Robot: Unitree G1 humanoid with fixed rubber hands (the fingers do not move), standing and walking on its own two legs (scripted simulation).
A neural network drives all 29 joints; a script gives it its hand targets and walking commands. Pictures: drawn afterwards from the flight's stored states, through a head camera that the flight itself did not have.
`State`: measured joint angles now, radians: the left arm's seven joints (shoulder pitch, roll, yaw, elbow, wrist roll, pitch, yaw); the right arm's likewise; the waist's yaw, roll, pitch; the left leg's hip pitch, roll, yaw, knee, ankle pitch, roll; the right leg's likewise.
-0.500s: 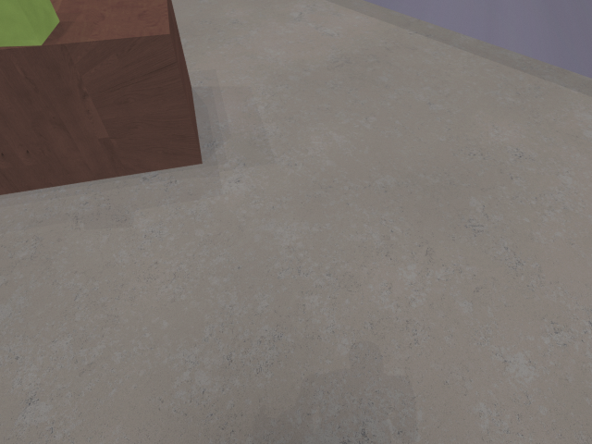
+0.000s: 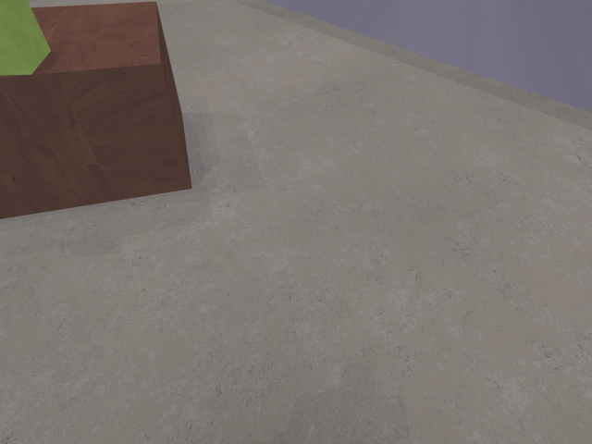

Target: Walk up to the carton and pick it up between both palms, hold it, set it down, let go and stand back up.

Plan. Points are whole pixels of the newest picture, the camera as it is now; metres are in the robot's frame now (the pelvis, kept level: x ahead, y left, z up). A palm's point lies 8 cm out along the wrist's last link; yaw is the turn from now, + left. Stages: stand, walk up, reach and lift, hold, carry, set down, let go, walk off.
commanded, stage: stand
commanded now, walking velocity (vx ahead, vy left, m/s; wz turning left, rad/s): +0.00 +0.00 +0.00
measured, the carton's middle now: out of the picture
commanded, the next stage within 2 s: walk up in 0.34 s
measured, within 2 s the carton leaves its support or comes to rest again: neither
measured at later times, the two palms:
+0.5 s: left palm out of the picture -0.02 +0.19 -0.15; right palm out of the picture -0.02 -0.20 -0.15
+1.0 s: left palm out of the picture -0.04 +0.33 -0.20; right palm (357, 370) +0.28 -0.10 -0.13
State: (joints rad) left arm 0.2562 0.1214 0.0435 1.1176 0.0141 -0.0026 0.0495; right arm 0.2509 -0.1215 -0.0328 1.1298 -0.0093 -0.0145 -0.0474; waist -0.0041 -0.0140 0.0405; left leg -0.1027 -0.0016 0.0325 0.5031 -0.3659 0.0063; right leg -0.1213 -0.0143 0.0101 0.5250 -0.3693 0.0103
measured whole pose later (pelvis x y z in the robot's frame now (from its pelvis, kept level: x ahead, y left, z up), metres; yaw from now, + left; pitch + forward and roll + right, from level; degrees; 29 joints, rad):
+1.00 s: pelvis +0.09 +0.12 -0.04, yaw +16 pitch -1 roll +1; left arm 0.40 0.24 0.08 1.15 0.04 -0.04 0.01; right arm 0.11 -0.20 -0.08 0.92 -0.01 -0.03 0.05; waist 0.00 -0.13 0.05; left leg -0.45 0.08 0.15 0.90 -0.43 0.01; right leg -0.11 -0.26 -0.10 0.96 -0.58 0.07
